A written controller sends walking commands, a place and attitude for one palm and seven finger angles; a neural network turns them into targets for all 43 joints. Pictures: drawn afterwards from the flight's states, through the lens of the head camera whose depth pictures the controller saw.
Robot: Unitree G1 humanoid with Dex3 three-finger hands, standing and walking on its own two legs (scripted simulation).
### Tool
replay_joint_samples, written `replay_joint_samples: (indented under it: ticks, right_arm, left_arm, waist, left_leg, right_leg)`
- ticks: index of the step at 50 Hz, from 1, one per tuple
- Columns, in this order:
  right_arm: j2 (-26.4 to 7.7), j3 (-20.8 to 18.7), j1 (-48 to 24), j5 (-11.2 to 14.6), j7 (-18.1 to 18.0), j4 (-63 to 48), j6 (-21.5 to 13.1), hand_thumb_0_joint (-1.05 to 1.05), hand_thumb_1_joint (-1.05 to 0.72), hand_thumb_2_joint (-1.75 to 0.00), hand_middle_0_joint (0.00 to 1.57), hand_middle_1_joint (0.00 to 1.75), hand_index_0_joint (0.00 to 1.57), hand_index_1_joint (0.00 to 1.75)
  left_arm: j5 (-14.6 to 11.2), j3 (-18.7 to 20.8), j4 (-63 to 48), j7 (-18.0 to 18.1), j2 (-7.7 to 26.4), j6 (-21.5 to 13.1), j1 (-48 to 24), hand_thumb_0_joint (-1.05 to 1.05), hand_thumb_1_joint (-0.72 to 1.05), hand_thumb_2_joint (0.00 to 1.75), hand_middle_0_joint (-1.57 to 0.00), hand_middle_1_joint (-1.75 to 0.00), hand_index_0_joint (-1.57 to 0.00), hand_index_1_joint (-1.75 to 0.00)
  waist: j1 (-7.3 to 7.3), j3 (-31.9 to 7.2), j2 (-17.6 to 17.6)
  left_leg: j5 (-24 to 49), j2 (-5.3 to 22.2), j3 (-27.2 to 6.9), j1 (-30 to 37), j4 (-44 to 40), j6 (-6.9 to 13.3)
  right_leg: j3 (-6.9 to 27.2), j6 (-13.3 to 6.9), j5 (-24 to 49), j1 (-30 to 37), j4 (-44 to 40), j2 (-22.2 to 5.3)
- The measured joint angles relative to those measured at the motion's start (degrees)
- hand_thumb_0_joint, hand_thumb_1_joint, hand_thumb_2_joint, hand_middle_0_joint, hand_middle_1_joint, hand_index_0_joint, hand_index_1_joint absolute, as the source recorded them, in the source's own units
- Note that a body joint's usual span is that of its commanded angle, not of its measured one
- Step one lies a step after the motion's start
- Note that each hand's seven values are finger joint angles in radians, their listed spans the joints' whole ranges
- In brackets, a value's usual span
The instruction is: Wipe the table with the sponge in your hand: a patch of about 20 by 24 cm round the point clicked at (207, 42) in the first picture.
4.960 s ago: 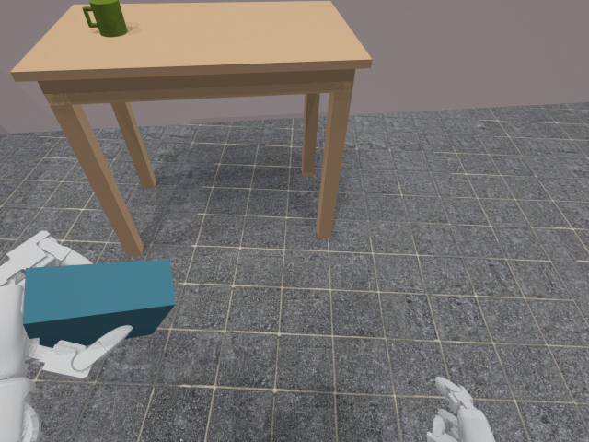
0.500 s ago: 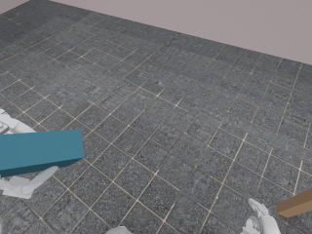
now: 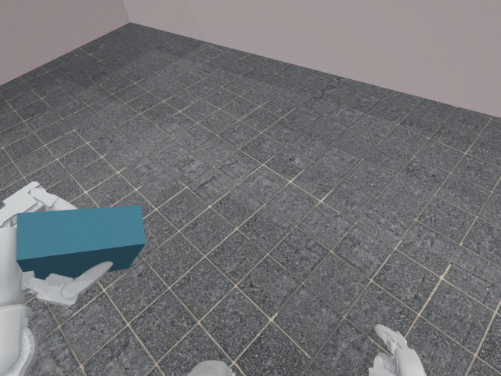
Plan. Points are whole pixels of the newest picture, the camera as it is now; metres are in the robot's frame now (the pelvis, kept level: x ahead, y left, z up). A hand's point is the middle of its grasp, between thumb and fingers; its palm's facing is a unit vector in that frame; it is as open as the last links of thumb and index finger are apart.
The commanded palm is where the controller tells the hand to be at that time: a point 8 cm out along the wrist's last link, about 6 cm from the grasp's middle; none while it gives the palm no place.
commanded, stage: walk to a spot facing it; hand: left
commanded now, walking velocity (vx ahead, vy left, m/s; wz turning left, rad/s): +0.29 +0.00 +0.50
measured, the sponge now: (100, 244) +0.24 +0.21 +0.16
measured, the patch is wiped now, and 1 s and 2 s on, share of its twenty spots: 0.00 0.00 0.00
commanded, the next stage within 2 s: turn to face it in 0.32 s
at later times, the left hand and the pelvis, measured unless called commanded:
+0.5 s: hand (56, 191) +0.29 +0.28 +0.19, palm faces +0.52 -0.72 -0.46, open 9.3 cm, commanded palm +0.21 +0.31 +0.19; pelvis +0.11 +0.00 +0.00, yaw +11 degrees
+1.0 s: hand (192, 141) +0.38 +0.11 +0.20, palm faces +0.29 -0.81 -0.51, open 9.3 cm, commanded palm +0.32 +0.18 +0.19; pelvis +0.16 -0.10 +0.02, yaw +0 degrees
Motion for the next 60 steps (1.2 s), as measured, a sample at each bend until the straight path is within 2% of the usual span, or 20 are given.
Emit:
replay_joint_samples:
  ticks: [2, 4, 8, 13, 15, 17, 20, 23, 25, 28, 34, 35, 36, 38, 41, 44, 48, 53, 57, 60]
  right_arm:
    - [-1.4, -0.7, -0.8, 0.0, 0.0, -0.2, 0.6, 0.01, -0.91, -0.90, 0.20, 0.30, 0.20, 0.30]
    - [-2.3, -1.4, -1.1, -0.1, -0.1, -1.4, 0.8, 0.02, -0.91, -0.90, 0.20, 0.30, 0.20, 0.30]
    - [-3.0, -2.7, 0.1, -0.4, -0.2, -4.5, 0.4, 0.01, -0.91, -0.90, 0.20, 0.30, 0.20, 0.30]
    - [-3.1, -3.9, 2.0, -0.6, -0.3, -7.6, 0.6, 0.01, -0.91, -0.90, 0.19, 0.30, 0.19, 0.30]
    - [-2.9, -3.9, 2.6, -0.7, -0.3, -8.5, 0.8, 0.01, -0.91, -0.90, 0.19, 0.30, 0.19, 0.30]
    - [-2.9, -4.1, 2.5, -0.6, -0.5, -9.3, 0.6, 0.01, -0.91, -0.90, 0.19, 0.30, 0.19, 0.30]
    - [0.7, -3.2, 0.2, -0.1, -0.1, -7.2, 0.1, 0.01, -0.91, -0.90, 0.19, 0.30, 0.19, 0.30]
    - [4.1, -0.7, -0.5, 0.5, 1.1, -6.0, -0.1, 0.01, -0.91, -0.90, 0.19, 0.30, 0.19, 0.30]
    - [5.8, 0.8, -0.5, 0.6, 1.6, -5.9, -0.7, 0.01, -0.91, -0.90, 0.20, 0.30, 0.20, 0.30]
    - [7.2, 2.3, 0.1, 0.3, 2.2, -5.9, -2.3, 0.01, -0.91, -0.90, 0.20, 0.30, 0.20, 0.30]
    - [6.5, 3.7, 0.0, -0.1, 1.3, -5.3, -3.0, 0.01, -0.90, -0.90, 0.20, 0.30, 0.20, 0.30]
    - [5.8, 3.5, -0.5, -0.1, 1.1, -5.2, -2.9, 0.01, -0.90, -0.89, 0.21, 0.30, 0.20, 0.30]
    - [4.8, 3.2, -1.2, -0.2, 1.0, -4.9, -2.6, 0.01, -0.90, -0.89, 0.21, 0.30, 0.20, 0.30]
    - [3.1, 2.4, -2.9, -0.1, 0.7, -3.7, -1.9, 0.01, -0.90, -0.89, 0.21, 0.30, 0.20, 0.30]
    - [0.9, 1.4, -5.2, -0.2, 0.8, -3.3, -0.7, 0.01, -0.90, -0.89, 0.20, 0.30, 0.20, 0.30]
    - [-0.7, 0.4, -6.1, -0.3, 0.9, -5.2, 0.3, 0.01, -0.91, -0.90, 0.20, 0.30, 0.20, 0.30]
    - [-2.9, -1.8, -5.2, -0.4, 1.2, -7.0, 1.3, 0.01, -0.91, -0.90, 0.20, 0.30, 0.20, 0.30]
    - [-4.7, -4.0, -3.1, -0.1, 1.6, -6.7, 3.3, 0.01, -0.91, -0.90, 0.19, 0.30, 0.19, 0.30]
    - [-4.8, -4.1, -1.3, 0.4, 1.9, -6.1, 5.1, 0.01, -0.91, -0.90, 0.19, 0.30, 0.19, 0.30]
    - [-4.3, -3.2, -0.2, 0.6, 2.1, -5.9, 6.0, 0.01, -0.91, -0.90, 0.19, 0.30, 0.19, 0.30]
  left_arm:
    - [0.0, -0.5, -0.4, -0.2, -0.8, 0.3, 1.3, -0.01, -0.43, 1.02, -0.84, -1.35, -0.84, -1.35]
    - [0.1, -0.5, -2.8, -0.2, -0.1, 0.3, 3.4, -0.01, -0.43, 1.01, -0.84, -1.35, -0.84, -1.35]
    - [-0.2, 1.0, -9.9, 0.3, 3.6, -0.9, 6.7, -0.01, -0.43, 1.01, -0.84, -1.35, -0.84, -1.35]
    - [-1.3, 5.1, -16.3, 2.1, 6.7, -2.3, 9.5, -0.01, -0.43, 1.01, -0.84, -1.34, -0.84, -1.35]
    - [-1.7, 6.1, -17.1, 2.8, 6.7, -2.2, 10.0, -0.01, -0.43, 1.01, -0.84, -1.34, -0.84, -1.34]
    - [-1.9, 6.6, -16.6, 3.2, 6.4, -2.4, 9.4, -0.01, -0.43, 1.01, -0.84, -1.34, -0.84, -1.34]
    - [-0.8, 5.7, -11.2, 2.3, 6.5, -2.3, 4.4, -0.01, -0.43, 1.01, -0.84, -1.34, -0.84, -1.34]
    - [-0.5, 5.0, -9.3, 1.1, 6.4, -0.6, 2.8, -0.01, -0.43, 1.01, -0.84, -1.34, -0.84, -1.34]
    - [-0.8, 4.9, -11.3, 1.0, 6.0, -0.2, 4.4, -0.01, -0.43, 1.01, -0.84, -1.34, -0.84, -1.34]
    - [-1.2, 4.2, -15.1, 0.8, 5.1, -1.2, 8.1, -0.01, -0.43, 1.01, -0.84, -1.34, -0.84, -1.34]
    - [-0.9, 3.8, -10.8, 0.9, 4.5, -2.2, 7.5, -0.01, -0.43, 1.01, -0.84, -1.34, -0.84, -1.34]
    - [-0.6, 3.7, -8.4, 0.8, 3.9, -1.8, 5.9, -0.01, -0.43, 1.01, -0.84, -1.34, -0.84, -1.34]
    - [-0.2, 3.1, -5.7, 0.8, 2.9, -1.3, 3.8, -0.01, -0.43, 1.01, -0.84, -1.34, -0.84, -1.34]
    - [0.0, 1.6, -0.9, 0.5, 1.1, 0.3, -0.3, -0.01, -0.42, 1.01, -0.84, -1.34, -0.84, -1.34]
    - [-0.5, 0.4, 2.3, 0.4, -0.9, 1.9, -2.3, -0.01, -0.42, 1.01, -0.84, -1.34, -0.84, -1.34]
    - [-1.0, -0.4, -0.3, 0.3, -0.4, 1.5, 0.8, -0.01, -0.42, 1.01, -0.84, -1.34, -0.84, -1.34]
    - [-1.9, -0.1, -7.6, 0.0, 2.9, -0.8, 6.2, -0.01, -0.42, 1.00, -0.84, -1.34, -0.84, -1.34]
    - [-3.1, 5.0, -10.6, 0.4, 7.3, -4.0, 9.7, -0.01, -0.42, 1.00, -0.84, -1.34, -0.84, -1.34]
    - [-3.5, 6.8, -6.6, 0.8, 7.2, -3.9, 9.3, -0.01, -0.42, 1.00, -0.84, -1.34, -0.84, -1.34]
    - [-3.5, 5.3, -3.4, 1.0, 4.9, -2.4, 8.1, -0.01, -0.42, 1.00, -0.83, -1.34, -0.83, -1.34]
  waist:
    - [-0.80, 0.7, -1.2]
    - [-1.92, 1.6, -2.7]
    - [-3.06, 2.8, -6.0]
    - [-2.58, 2.5, -8.0]
    - [-2.57, 1.8, -8.4]
    - [-2.81, 1.1, -7.3]
    - [-3.52, 2.3, -7.1]
    - [-3.51, 1.9, -6.6]
    - [-2.65, 1.7, -6.2]
    - [-0.65, 1.3, -5.0]
    - [3.52, -0.8, -1.8]
    - [3.84, -0.9, -0.5]
    - [3.62, -0.9, 1.0]
    - [2.87, -0.9, 1.3]
    - [1.75, 0.2, -1.1]
    - [-0.76, 1.2, -3.3]
    - [-2.63, 1.3, -5.1]
    - [-2.88, -0.1, -5.0]
    - [-2.44, -1.8, -4.3]
    - [-1.77, -2.8, -4.0]
  left_leg:
    - [2.5, -0.1, 1.3, -3.9, 5.5, -0.7]
    - [4.4, 0.5, 2.4, -6.4, 5.0, -1.2]
    - [6.0, 2.2, 5.3, -6.4, -8.5, -1.3]
    - [6.0, 2.2, 9.0, -1.5, -25.9, -1.1]
    - [8.6, 0.7, 10.7, 2.0, -32.3, -1.0]
    - [14.6, -0.1, 10.3, 4.3, -35.3, 0.9]
    - [10.8, -0.6, 7.9, 3.5, -29.8, 2.5]
    - [10.6, -0.5, 5.2, 4.2, -31.7, 1.7]
    - [11.5, -0.1, 4.4, 5.2, -33.8, 0.9]
    - [12.1, 0.8, 3.8, 7.1, -36.6, -0.2]
    - [9.4, 3.3, 5.0, 10.2, -35.5, -3.6]
    - [7.8, 4.4, 5.0, 9.9, -33.1, -4.1]
    - [5.9, 5.5, 4.6, 9.0, -29.5, -3.5]
    - [-1.6, 3.6, 2.6, 5.0, -18.2, -3.2]
    - [-1.8, 0.4, 1.7, 0.3, -4.1, -4.0]
    - [1.1, -0.9, 1.0, -2.5, 2.0, -4.4]
    - [3.2, -1.6, -0.4, -4.0, 2.1, -4.6]
    - [4.0, -1.8, -1.9, -3.9, -1.4, -4.8]
    - [3.7, -2.0, -2.0, -2.7, -5.8, -4.6]
    - [3.0, -2.4, -1.9, -1.1, -10.3, -4.1]
  right_leg:
    - [-0.3, 0.1, 0.2, 1.8, -2.2, -0.3]
    - [-1.0, 0.1, 0.9, 3.6, -5.0, -0.5]
    - [-2.8, 0.2, 1.4, 6.4, -9.3, -1.3]
    - [-4.2, 1.5, -1.5, 7.3, -8.1, -2.7]
    - [-4.4, 2.6, -4.5, 6.6, -4.0, -4.1]
    - [-2.7, 3.9, -8.5, 3.1, 7.0, -5.1]
    - [5.4, 5.0, -15.2, -4.3, 27.6, -1.8]
    - [7.6, 5.9, -12.7, -10.5, 33.8, 0.1]
    - [7.9, 6.0, -9.1, -12.7, 30.3, 0.2]
    - [7.5, 5.9, -4.2, -12.2, 19.8, 0.5]
    - [5.2, 5.7, 0.5, -2.8, -1.2, 3.8]
    - [4.8, 3.4, 3.0, -1.8, -2.6, 4.9]
    - [4.3, 0.7, 2.9, -1.7, -1.8, 6.0]
    - [4.3, -2.9, 1.3, -2.1, -0.3, 6.2]
    - [6.6, -4.6, 2.8, -1.7, -3.1, 6.5]
    - [8.5, -5.2, 5.4, -1.3, -6.8, 7.8]
    - [10.6, -6.0, 8.3, -1.0, -10.9, 10.1]
    - [13.1, -5.9, 11.4, -0.6, -14.8, 13.2]
    - [15.5, -5.8, 13.9, 0.3, -17.8, 15.0]
    - [17.4, -5.3, 15.7, 1.0, -19.8, 16.0]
